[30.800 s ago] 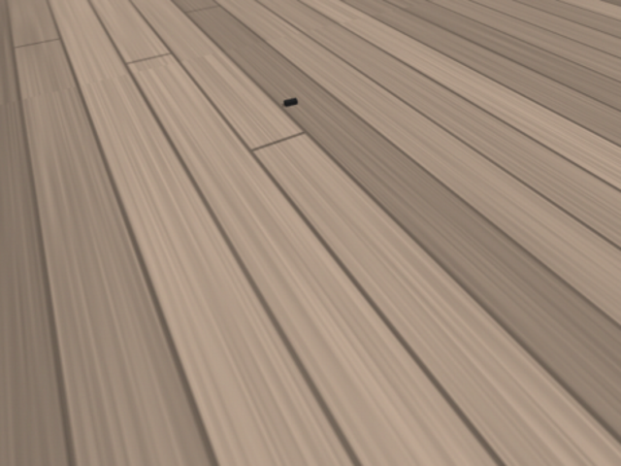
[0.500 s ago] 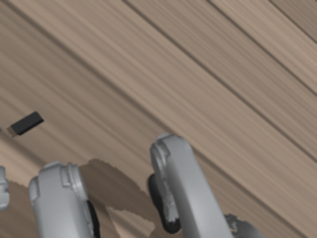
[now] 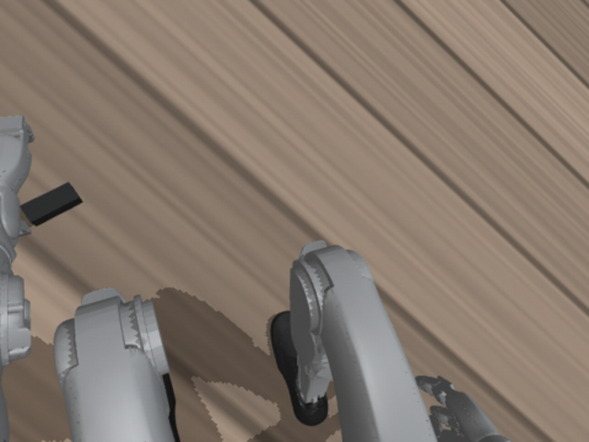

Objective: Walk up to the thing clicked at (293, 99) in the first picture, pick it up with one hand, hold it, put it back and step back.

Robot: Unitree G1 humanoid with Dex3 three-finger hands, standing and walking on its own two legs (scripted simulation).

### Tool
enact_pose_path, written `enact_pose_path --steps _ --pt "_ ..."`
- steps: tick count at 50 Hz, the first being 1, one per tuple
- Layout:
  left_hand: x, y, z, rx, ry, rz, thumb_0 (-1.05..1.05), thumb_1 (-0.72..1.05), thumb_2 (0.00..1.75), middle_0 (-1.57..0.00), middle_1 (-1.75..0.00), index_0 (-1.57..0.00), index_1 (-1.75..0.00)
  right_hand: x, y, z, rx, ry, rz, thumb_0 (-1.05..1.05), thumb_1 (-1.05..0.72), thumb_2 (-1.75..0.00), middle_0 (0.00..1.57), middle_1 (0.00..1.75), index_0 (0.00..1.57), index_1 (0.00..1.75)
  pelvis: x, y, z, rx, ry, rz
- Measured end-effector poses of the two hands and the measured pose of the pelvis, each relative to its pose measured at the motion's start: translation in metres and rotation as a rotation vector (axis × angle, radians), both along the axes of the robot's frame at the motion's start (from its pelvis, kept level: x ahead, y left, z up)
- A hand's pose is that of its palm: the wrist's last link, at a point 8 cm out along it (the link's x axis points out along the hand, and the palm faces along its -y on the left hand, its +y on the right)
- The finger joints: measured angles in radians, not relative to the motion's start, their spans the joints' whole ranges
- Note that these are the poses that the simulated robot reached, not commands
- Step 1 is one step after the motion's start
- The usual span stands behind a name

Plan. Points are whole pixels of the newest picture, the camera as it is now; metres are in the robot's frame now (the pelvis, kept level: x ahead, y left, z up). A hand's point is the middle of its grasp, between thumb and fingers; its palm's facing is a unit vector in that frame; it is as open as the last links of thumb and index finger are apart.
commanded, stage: home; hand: left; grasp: from above
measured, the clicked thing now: (52, 204) +0.50 +0.27 -0.31
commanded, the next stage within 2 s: none
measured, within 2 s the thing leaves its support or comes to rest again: neither
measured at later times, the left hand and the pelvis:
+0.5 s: hand out of the picture +0.40 +0.29 -0.01, palm faces -0.35 -0.46 -0.82, open 9.8 cm; pelvis +0.02 +0.00 +0.11, yaw +3 degrees
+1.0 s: hand out of the picture +0.27 +0.23 +0.21, palm faces +0.05 -0.93 -0.37, open 7.4 cm; pelvis +0.05 +0.00 +0.30, yaw +8 degrees
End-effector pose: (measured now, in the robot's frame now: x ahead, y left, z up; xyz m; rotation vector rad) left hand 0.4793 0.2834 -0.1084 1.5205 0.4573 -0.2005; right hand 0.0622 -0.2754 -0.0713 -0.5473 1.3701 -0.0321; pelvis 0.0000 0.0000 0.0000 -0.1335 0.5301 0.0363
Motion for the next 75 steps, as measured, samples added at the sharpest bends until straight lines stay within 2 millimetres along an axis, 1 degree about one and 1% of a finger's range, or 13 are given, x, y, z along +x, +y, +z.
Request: enact_pose_path --steps 4,8,14,18,23,29,34,39,44,49,60,67,75 --pt "0.018 0.010 0.006 0.022 -0.041 0.055 0.01 -0.43 0.95 -0.15 -0.92 -0.15 -0.92 -0.022 0.010 -0.009 0.039 0.071 -0.057 0.00 -0.89 -0.89 0.20 0.30 0.19 0.29 0.007 0.001 -0.002 0.001 0.031 -0.005" --pt "0.028 0.017 0.025 0.042 -0.044 0.081 0.01 -0.39 0.94 -0.17 -0.89 -0.17 -0.89 -0.031 0.024 -0.014 0.093 0.121 -0.120 0.00 -0.88 -0.89 0.20 0.30 0.20 0.29 0.015 0.002 0.005 0.004 0.064 -0.005" --pt "0.022 0.019 0.062 -0.026 0.014 0.125 0.01 -0.22 0.88 -0.21 -0.71 -0.20 -0.72 -0.018 0.034 -0.004 0.152 0.110 -0.170 0.00 -0.89 -0.89 0.20 0.30 0.20 0.29 0.022 0.003 0.031 0.009 0.092 0.005" --pt "-0.001 0.018 0.095 -0.122 0.019 0.144 0.01 -0.02 0.82 -0.21 -0.56 -0.20 -0.57 0.003 0.029 0.015 0.159 0.062 -0.172 0.00 -0.89 -0.90 0.20 0.30 0.20 0.30 0.023 0.004 0.055 0.011 0.099 0.017" --pt "-0.051 0.022 0.137 -0.280 0.011 0.228 0.01 0.30 0.81 -0.20 -0.41 -0.20 -0.41 0.044 0.017 0.050 0.137 -0.036 -0.128 0.00 -0.90 -0.90 0.20 0.30 0.20 0.30 0.021 0.004 0.091 0.021 0.087 0.028" --pt "-0.119 0.026 0.183 -0.456 0.014 0.353 0.01 0.65 0.86 -0.21 -0.34 -0.21 -0.34 0.107 0.013 0.107 0.105 -0.224 -0.051 0.00 -0.90 -0.90 0.20 0.30 0.20 0.29 0.017 0.003 0.137 0.030 0.048 0.046" --pt "-0.164 0.020 0.219 -0.585 0.014 0.460 0.01 0.80 0.88 -0.21 -0.32 -0.21 -0.31 0.153 0.026 0.161 0.116 -0.397 0.008 0.00 -0.90 -0.90 0.20 0.30 0.19 0.29 0.016 0.003 0.177 0.036 0.000 0.066" --pt "-0.194 0.010 0.258 -0.708 0.014 0.576 0.01 0.86 0.89 -0.21 -0.31 -0.21 -0.30 0.182 0.048 0.210 0.165 -0.530 0.033 0.00 -0.90 -0.90 0.20 0.30 0.20 0.29 0.021 0.003 0.215 0.044 -0.047 0.082" --pt "-0.213 0.000 0.299 -0.833 0.011 0.695 0.01 0.88 0.90 -0.21 -0.31 -0.21 -0.30 0.194 0.068 0.250 0.222 -0.603 0.028 0.00 -0.90 -0.90 0.20 0.30 0.20 0.29 0.031 0.002 0.252 0.058 -0.093 0.095" --pt "-0.227 -0.009 0.340 -0.934 0.018 0.809 0.01 0.89 0.90 -0.21 -0.30 -0.21 -0.30 0.194 0.078 0.285 0.254 -0.624 0.000 0.00 -0.90 -0.90 0.20 0.30 0.20 0.30 0.044 0.002 0.289 0.072 -0.140 0.103" --pt "-0.253 -0.023 0.424 -1.095 0.026 0.983 0.02 0.90 0.90 -0.20 -0.30 -0.21 -0.30 0.184 0.066 0.355 0.193 -0.654 -0.079 0.01 -0.90 -0.90 0.20 0.30 0.20 0.30 0.079 0.005 0.359 0.095 -0.241 0.119" --pt "-0.265 -0.025 0.470 -1.131 -0.005 0.980 0.02 0.90 0.90 -0.20 -0.30 -0.20 -0.30 0.195 0.059 0.391 0.161 -0.741 -0.085 0.01 -0.90 -0.90 0.20 0.30 0.20 0.29 0.096 0.009 0.385 0.105 -0.297 0.124" --pt "-0.277 -0.025 0.483 -1.139 -0.007 0.981 0.01 0.90 0.90 -0.20 -0.30 -0.20 -0.30 0.222 0.067 0.412 0.185 -0.837 -0.031 0.01 -0.90 -0.90 0.20 0.30 0.20 0.29 0.101 0.010 0.393 0.115 -0.333 0.133"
